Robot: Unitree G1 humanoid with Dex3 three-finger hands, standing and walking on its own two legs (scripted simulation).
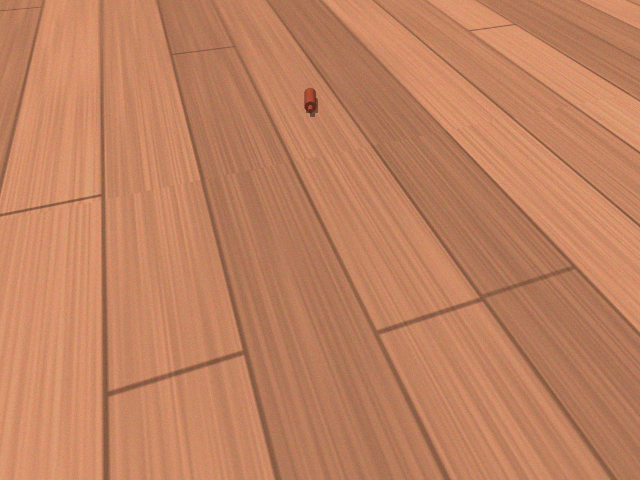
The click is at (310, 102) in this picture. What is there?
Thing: lying bottle
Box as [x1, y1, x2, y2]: [304, 88, 315, 112]
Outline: 307,88 304,92 304,106 308,112 311,112 315,108 315,92 312,88
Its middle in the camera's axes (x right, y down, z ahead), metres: -0.04 -0.79 +2.29
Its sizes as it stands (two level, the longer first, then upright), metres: 0.195 0.066 0.066
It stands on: the floor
